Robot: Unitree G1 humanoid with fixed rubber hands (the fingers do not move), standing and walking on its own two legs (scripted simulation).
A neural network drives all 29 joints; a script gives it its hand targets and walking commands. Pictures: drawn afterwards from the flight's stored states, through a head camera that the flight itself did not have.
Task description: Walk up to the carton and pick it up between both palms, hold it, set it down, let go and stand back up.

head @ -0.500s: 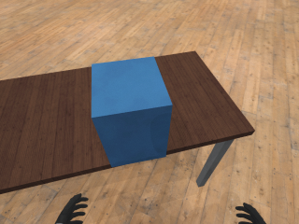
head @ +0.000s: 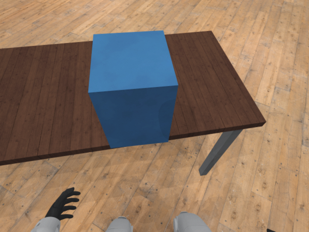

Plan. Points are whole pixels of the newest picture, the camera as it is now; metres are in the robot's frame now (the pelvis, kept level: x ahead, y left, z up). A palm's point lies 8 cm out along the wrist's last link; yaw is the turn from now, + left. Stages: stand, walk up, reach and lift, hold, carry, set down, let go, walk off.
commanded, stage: walk up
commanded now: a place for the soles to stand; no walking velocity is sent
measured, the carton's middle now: (134, 94) +0.46 +0.07 +0.06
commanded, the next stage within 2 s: none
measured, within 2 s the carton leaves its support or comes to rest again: neither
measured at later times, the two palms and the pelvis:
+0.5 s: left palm out of the picture -0.04 +0.22 -0.09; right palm out of the picture +0.12 -0.29 -0.09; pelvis -0.03 -0.06 +0.01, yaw +13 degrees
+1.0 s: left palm out of the picture -0.01 +0.22 -0.09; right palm (264, 216) +0.17 -0.28 -0.09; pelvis +0.00 -0.05 +0.01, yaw +17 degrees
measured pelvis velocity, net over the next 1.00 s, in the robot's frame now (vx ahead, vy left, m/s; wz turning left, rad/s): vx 0.00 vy -0.05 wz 0.29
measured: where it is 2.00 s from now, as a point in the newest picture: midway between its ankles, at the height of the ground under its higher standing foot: outside the picture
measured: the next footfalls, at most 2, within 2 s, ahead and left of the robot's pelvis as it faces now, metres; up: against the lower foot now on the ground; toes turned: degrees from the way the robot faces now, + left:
right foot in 0.06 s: +0.08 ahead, -0.15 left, +0.00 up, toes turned +12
left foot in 0.50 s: +0.07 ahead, +0.11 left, +0.00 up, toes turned +10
